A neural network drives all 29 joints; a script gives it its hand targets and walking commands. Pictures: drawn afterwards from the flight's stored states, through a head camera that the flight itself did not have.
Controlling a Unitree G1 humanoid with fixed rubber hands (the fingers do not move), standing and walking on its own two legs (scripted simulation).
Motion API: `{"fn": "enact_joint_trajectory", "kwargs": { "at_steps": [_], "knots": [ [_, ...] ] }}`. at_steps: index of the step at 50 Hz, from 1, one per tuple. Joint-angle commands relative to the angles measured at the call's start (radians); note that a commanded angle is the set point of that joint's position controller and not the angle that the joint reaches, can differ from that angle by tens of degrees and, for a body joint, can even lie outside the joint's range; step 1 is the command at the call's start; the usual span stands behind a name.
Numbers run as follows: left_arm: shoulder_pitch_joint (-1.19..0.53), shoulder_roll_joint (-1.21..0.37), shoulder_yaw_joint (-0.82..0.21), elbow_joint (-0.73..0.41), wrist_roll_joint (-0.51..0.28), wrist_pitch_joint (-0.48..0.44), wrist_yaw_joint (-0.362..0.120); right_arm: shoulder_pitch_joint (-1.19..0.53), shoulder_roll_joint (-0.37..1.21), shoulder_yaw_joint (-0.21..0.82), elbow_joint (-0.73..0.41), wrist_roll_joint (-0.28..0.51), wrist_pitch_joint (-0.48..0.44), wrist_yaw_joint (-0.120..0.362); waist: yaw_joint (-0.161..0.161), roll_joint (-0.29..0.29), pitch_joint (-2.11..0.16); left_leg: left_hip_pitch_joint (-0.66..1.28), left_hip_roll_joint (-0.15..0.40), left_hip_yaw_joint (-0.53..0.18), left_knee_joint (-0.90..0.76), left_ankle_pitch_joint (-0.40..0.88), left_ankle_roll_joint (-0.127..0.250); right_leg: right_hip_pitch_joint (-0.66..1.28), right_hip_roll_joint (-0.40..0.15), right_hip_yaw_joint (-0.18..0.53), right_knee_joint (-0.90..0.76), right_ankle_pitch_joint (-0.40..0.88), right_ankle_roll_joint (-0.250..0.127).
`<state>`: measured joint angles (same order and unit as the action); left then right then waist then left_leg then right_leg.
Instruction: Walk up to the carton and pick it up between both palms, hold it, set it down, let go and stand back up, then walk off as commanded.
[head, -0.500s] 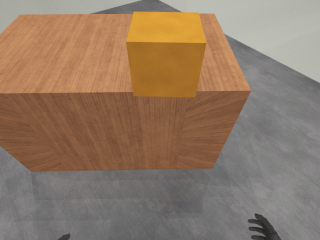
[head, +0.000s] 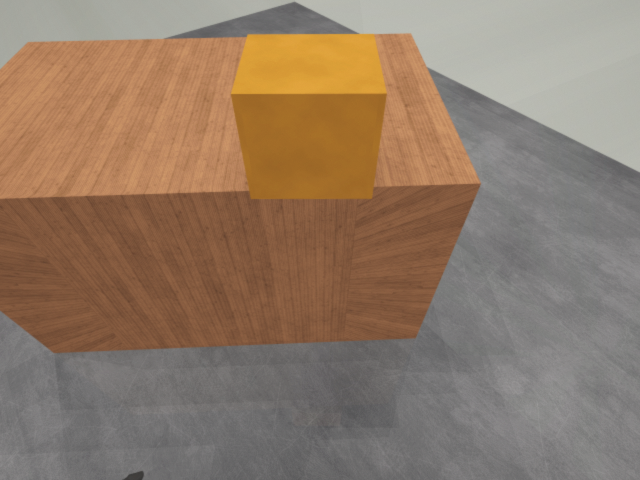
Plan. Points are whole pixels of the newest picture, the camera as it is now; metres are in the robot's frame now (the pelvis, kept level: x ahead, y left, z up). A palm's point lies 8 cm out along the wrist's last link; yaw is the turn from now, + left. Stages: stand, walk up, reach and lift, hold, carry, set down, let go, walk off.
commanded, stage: stand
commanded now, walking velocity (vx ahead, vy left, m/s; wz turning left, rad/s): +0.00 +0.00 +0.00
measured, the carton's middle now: (311, 118) +0.73 +0.02 +0.05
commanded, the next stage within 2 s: none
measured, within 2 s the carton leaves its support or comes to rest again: neither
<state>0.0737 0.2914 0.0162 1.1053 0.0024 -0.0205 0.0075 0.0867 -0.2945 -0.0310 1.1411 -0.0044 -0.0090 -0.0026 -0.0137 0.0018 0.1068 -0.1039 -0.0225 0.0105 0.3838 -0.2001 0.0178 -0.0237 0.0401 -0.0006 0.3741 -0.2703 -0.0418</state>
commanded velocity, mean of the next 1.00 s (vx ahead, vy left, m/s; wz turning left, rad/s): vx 0.00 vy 0.00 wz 0.00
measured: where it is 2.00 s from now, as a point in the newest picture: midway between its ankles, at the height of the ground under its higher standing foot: outside the picture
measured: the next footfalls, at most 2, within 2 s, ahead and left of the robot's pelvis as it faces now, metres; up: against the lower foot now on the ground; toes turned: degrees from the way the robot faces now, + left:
none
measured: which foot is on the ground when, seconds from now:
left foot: down 0.00-1.00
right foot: down 0.00-1.00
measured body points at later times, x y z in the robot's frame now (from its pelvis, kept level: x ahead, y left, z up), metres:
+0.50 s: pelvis -0.01 +0.00 +0.00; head +0.00 +0.00 +0.45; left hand +0.06 +0.28 -0.14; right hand +0.07 -0.28 -0.14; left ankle +0.01 +0.11 -0.74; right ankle -0.04 -0.09 -0.74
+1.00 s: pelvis -0.01 +0.01 +0.00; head +0.00 +0.01 +0.45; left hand +0.06 +0.29 -0.14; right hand +0.07 -0.27 -0.14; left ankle +0.01 +0.11 -0.74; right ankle -0.04 -0.09 -0.74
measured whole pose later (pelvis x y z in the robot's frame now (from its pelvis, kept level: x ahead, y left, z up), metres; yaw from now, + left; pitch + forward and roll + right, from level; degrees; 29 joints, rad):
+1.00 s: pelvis -0.01 +0.01 +0.00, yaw +1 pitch -4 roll +0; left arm 0.10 0.30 0.01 1.15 0.01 -0.02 0.00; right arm 0.08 -0.29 -0.01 1.17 -0.01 -0.02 -0.01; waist 0.00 0.00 0.09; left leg -0.10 -0.03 0.00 0.32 -0.15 0.03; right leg 0.00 0.04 -0.01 0.29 -0.21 -0.03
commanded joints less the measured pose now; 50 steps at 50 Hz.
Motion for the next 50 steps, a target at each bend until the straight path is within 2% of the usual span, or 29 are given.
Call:
{"fn": "enact_joint_trajectory", "kwargs": {
  "at_steps": [1, 6, 14, 26, 50],
  "knots": [
    [-0.058, 0.245, 0.050, -0.053, 0.001, -0.024, 0.015, -0.088, -0.229, -0.030, -0.058, -0.003, -0.030, -0.016, 0.014, -0.020, -0.125, 0.049, 0.143, -0.116, -0.072, 0.296, 0.016, -0.002, -0.172, 0.129, -0.119, 0.363, 0.015],
    [-0.059, 0.241, 0.051, -0.036, 0.004, -0.023, 0.013, -0.083, -0.230, -0.027, -0.037, -0.005, -0.031, -0.018, 0.014, 0.005, -0.120, 0.044, 0.146, -0.118, -0.092, 0.258, 0.011, -0.003, -0.171, 0.133, -0.143, 0.312, 0.015],
    [-0.056, 0.233, 0.049, -0.023, 0.005, -0.020, 0.010, -0.074, -0.225, -0.023, -0.031, -0.005, -0.031, -0.020, 0.009, 0.012, -0.109, 0.039, 0.152, -0.122, -0.103, 0.240, 0.014, -0.019, -0.169, 0.132, -0.155, 0.284, 0.015],
    [-0.036, 0.231, 0.041, -0.017, 0.005, -0.018, 0.009, -0.064, -0.230, -0.023, -0.034, -0.003, -0.029, -0.020, 0.006, -0.003, -0.100, 0.050, 0.157, -0.128, -0.109, 0.216, 0.020, -0.050, -0.163, 0.126, -0.166, 0.231, 0.016],
    [-0.015, 0.235, 0.034, -0.019, 0.005, -0.017, 0.008, -0.046, -0.236, -0.018, -0.035, -0.002, -0.029, -0.020, 0.011, 0.004, -0.099, 0.037, 0.158, -0.140, -0.122, 0.247, 0.023, -0.024, -0.170, 0.116, -0.157, 0.227, 0.016]
  ]
}}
